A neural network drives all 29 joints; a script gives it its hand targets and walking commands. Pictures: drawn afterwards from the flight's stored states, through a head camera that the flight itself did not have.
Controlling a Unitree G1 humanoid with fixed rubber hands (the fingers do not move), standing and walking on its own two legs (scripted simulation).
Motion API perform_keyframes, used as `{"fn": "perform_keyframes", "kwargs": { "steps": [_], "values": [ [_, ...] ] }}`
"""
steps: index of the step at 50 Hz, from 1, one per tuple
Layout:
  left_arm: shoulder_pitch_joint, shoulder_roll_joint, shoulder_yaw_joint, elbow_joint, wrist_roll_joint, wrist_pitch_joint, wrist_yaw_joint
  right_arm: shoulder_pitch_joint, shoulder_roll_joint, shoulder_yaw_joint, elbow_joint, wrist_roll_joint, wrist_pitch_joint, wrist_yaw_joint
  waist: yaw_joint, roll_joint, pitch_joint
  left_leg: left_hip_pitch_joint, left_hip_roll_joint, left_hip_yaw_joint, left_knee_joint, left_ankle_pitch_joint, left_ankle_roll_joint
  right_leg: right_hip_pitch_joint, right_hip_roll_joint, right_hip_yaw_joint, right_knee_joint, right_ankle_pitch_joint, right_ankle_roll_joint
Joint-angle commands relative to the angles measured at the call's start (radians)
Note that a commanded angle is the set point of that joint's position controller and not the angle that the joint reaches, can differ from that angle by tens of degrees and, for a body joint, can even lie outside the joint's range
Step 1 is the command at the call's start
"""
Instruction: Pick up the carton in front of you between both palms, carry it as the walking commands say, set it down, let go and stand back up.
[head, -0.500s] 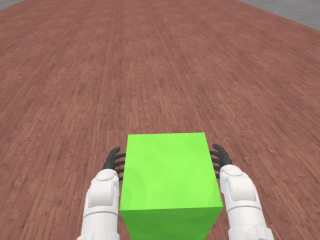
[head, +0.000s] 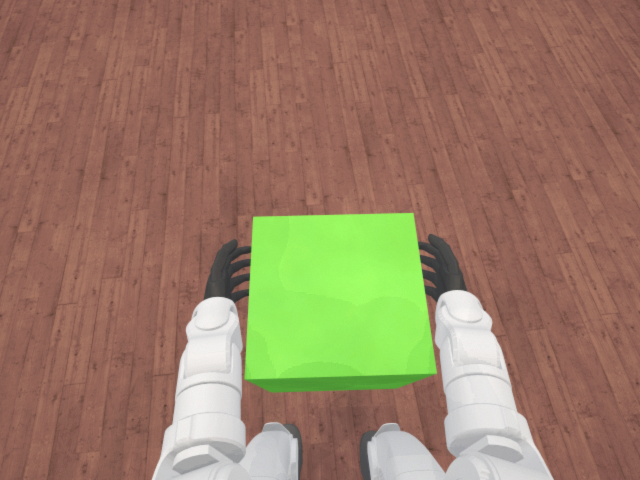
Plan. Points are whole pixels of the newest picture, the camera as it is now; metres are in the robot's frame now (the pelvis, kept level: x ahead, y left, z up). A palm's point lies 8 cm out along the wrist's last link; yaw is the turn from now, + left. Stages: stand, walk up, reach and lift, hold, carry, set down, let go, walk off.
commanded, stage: set down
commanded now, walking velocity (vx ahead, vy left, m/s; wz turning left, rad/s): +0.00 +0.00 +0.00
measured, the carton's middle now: (333, 313) +0.34 +0.00 -0.13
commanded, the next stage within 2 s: none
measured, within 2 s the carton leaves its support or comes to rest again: rests again in 1.96 s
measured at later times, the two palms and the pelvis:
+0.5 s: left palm (250, 300) +0.39 +0.13 -0.21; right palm (423, 300) +0.38 -0.16 -0.21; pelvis -0.03 +0.00 -0.14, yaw -1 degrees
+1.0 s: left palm (269, 308) +0.42 +0.12 -0.38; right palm (407, 308) +0.41 -0.18 -0.37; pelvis -0.05 +0.00 -0.27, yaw -2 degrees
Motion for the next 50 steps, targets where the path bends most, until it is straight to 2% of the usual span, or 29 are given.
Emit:
{"fn": "perform_keyframes", "kwargs": {
  "steps": [1, 4, 7, 9, 13, 17, 24, 32, 40, 50],
  "values": [
    [-0.43, -0.748, -0.52, 0.037, -0.155, -0.14, -0.135, -0.433, 0.72, 0.522, 0.047, 0.173, -0.142, 0.136, -0.008, 0.018, -0.717, 0.252, -0.106, -0.092, 0.109, 0.442, -0.014, -0.029, 0.121, 0.059, 0.052, 0.36, 0.004],
    [-0.446, -0.745, -0.61, 0.004, -0.195, -0.199, -0.112, -0.45, 0.735, 0.626, 0.013, 0.225, -0.204, 0.11, 0.0, 0.015, -0.962, 0.181, -0.113, -0.1, 0.22, 0.527, -0.015, -0.1, 0.125, 0.068, 0.162, 0.462, 0.019],
    [-0.475, -0.717, -0.672, -0.03, -0.234, -0.214, -0.099, -0.448, 0.731, 0.664, -0.019, 0.251, -0.216, 0.072, -0.007, 0.025, -1.112, 0.002, -0.132, -0.071, 0.292, 0.454, -0.03, -0.093, 0.125, 0.068, 0.244, 0.487, 0.035],
    [-0.48, -0.711, -0.671, -0.007, -0.233, -0.206, -0.094, -0.463, 0.731, 0.677, -0.022, 0.265, -0.205, 0.056, -0.001, 0.023, -1.113, -0.08, -0.141, -0.059, 0.326, 0.358, -0.032, -0.16, 0.131, 0.06, 0.273, 0.405, 0.044],
    [-0.53, -0.736, -0.604, 0.063, -0.206, -0.165, -0.093, -0.55, 0.752, 0.667, 0.018, 0.271, -0.158, 0.063, 0.019, 0.0, -1.001, -0.243, -0.146, -0.042, 0.371, 0.104, -0.023, -0.329, 0.139, 0.047, 0.312, 0.146, 0.043],
    [-0.616, -0.766, -0.543, 0.12, -0.19, -0.12, -0.108, -0.634, 0.773, 0.601, 0.079, 0.251, -0.113, 0.076, 0.016, -0.016, -0.948, -0.371, -0.15, -0.034, 0.433, -0.014, -0.015, -0.464, 0.146, 0.035, 0.363, 0.005, 0.034],
    [-0.731, -0.785, -0.496, 0.173, -0.196, -0.096, -0.103, -0.739, 0.749, 0.525, 0.144, 0.236, -0.093, 0.085, -0.013, 0.014, -1.025, -0.494, -0.162, -0.027, 0.558, -0.019, -0.025, -0.647, 0.159, 0.008, 0.498, -0.008, 0.022],
    [-0.843, -0.78, -0.52, 0.154, -0.225, -0.097, -0.062, -0.849, 0.706, 0.524, 0.149, 0.278, -0.096, 0.095, -0.022, 0.054, -1.153, -0.577, -0.168, -0.016, 0.697, 0.012, -0.045, -0.802, 0.172, -0.023, 0.657, 0.006, 0.019],
    [-0.94, -0.762, -0.547, 0.137, -0.258, -0.091, -0.036, -0.949, 0.675, 0.543, 0.143, 0.326, -0.087, 0.105, -0.021, 0.048, -1.231, -0.657, -0.169, -0.006, 0.827, 0.023, -0.051, -0.919, 0.174, -0.043, 0.792, 0.009, 0.028],
    [-1.065, -0.709, -0.529, 0.16, -0.277, -0.089, -0.033, -1.06, 0.626, 0.526, 0.177, 0.34, -0.078, 0.108, -0.027, 0.04, -1.229, -0.795, -0.165, 0.011, 0.967, -0.003, -0.052, -1.045, 0.166, -0.053, 0.924, -0.01, 0.032]
  ]
}}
